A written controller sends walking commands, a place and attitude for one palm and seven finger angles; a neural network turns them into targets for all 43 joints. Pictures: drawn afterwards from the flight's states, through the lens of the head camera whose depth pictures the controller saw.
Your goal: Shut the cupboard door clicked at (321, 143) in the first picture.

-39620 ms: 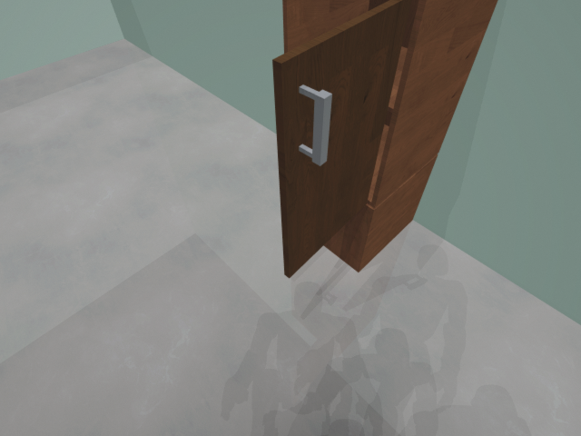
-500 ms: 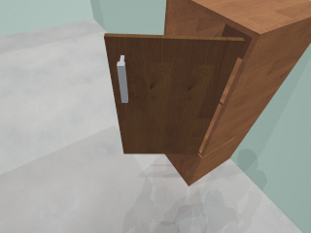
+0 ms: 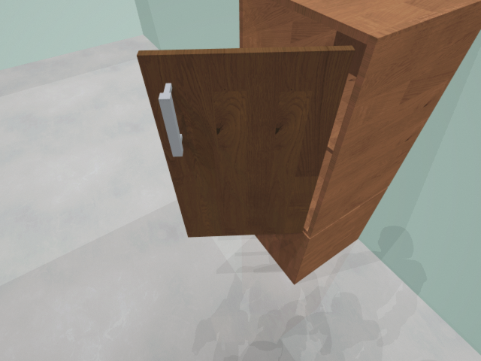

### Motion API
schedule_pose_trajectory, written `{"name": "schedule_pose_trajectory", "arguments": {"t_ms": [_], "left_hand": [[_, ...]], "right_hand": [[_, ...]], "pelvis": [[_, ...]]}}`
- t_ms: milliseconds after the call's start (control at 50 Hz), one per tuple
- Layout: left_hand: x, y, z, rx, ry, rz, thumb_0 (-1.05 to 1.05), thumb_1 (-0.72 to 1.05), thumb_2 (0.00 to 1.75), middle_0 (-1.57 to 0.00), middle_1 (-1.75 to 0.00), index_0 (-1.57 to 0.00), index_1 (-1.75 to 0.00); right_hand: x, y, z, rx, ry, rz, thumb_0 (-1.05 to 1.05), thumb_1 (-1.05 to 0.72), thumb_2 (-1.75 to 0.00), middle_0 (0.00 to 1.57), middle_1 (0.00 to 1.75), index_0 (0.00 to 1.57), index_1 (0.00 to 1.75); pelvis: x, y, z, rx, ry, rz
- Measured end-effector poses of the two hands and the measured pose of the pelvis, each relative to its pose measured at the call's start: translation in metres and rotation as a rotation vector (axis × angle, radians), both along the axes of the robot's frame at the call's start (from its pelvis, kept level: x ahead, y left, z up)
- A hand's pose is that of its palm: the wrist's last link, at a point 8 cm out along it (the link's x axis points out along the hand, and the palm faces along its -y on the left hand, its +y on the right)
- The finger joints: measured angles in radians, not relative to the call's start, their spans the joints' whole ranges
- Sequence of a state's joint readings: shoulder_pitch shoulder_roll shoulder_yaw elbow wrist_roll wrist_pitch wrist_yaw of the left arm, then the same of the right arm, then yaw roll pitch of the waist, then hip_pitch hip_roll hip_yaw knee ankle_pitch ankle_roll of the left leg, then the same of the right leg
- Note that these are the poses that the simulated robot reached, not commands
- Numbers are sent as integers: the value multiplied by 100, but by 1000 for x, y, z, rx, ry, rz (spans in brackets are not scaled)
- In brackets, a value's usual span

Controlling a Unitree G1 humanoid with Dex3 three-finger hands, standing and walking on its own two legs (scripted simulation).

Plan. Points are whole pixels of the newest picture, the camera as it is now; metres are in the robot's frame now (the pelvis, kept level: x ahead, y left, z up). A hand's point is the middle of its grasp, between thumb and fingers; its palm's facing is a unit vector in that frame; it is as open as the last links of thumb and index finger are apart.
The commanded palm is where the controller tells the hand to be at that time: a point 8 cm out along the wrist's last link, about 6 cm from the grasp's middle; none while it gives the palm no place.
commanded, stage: look again from close up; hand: left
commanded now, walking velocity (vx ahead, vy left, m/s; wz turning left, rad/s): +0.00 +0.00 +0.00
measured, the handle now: (173, 121) +0.50 +0.16 +0.13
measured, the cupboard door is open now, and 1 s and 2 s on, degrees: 59 59 59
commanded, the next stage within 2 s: shuffle to correct the standing spot in 0.02 s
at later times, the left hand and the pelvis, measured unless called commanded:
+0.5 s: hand out of the picture +0.01 +0.16 -0.19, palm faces +0.04 -0.98 -0.19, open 7.4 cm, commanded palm none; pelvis +0.04 -0.02 -0.01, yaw +2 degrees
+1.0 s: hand out of the picture +0.04 +0.11 -0.19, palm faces +0.15 -0.97 -0.17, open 7.4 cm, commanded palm none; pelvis +0.10 -0.05 -0.01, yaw +4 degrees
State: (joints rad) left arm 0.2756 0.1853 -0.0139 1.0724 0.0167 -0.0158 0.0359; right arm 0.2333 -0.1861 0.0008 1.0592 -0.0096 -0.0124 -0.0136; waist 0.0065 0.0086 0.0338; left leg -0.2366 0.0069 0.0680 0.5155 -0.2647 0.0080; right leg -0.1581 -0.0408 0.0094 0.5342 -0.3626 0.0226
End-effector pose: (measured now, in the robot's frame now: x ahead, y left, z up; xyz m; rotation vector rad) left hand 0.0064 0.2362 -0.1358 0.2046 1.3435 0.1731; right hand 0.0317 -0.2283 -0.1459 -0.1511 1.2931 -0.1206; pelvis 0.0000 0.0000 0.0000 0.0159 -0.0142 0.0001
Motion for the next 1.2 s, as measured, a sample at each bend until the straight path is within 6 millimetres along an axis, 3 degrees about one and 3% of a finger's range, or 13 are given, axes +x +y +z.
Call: {"name": "schedule_pose_trajectory", "arguments": {"t_ms": [240,480,620,700,840,940,1000,1100,1200], "left_hand": [[7,-15,-8,-34,-5,-4,1,91,90,-20,-30,-20,-30],[-5,-24,-26,-62,96,61,1,91,90,-20,-30,-20,-29],[16,-39,-18,-17,82,90,1,91,90,-20,-30,-20,-29],[20,-55,-10,-8,47,139,1,91,90,-20,-30,-19,-29],[7,-92,-7,-79,147,161,0,91,90,-20,-30,-20,-29],[9,-92,-20,-109,185,183,1,90,90,-20,-30,-20,-30],[28,-82,-21,-88,154,179,1,90,90,-21,-30,-20,-30],[74,-65,-11,-39,7,170,1,91,90,-20,-30,-20,-30],[100,-66,-1,-2,-93,140,1,91,90,-20,-30,-19,-29]], "right_hand": [[3,-18,7,-35,15,1,0,-91,-89,20,30,20,30],[9,-16,-4,-37,94,4,0,-91,-89,20,30,20,30],[12,-33,-17,-10,161,0,0,-91,-89,21,30,20,30],[41,-45,-11,-13,182,44,0,-91,-89,21,30,20,30],[133,-44,-3,-11,12,90,1,-92,-89,20,30,20,30],[184,-32,3,-22,-122,109,0,-92,-89,20,30,20,30],[191,-28,11,-21,-168,107,0,-92,-89,20,30,20,30],[182,-29,15,-13,-140,140,0,-91,-89,20,30,20,30],[170,-48,13,-4,-131,133,-1,-92,-89,21,30,20,30]], "pelvis": [[4,-12,0,-4,1,2],[36,-19,-13,-6,27,32],[51,-43,-17,-15,39,67],[67,-53,-10,3,45,92],[84,-53,-4,11,50,73],[96,-48,-11,1,24,67],[97,-49,-8,3,10,64],[90,-55,-1,-12,7,83],[81,-70,0,-16,12,91]]}}
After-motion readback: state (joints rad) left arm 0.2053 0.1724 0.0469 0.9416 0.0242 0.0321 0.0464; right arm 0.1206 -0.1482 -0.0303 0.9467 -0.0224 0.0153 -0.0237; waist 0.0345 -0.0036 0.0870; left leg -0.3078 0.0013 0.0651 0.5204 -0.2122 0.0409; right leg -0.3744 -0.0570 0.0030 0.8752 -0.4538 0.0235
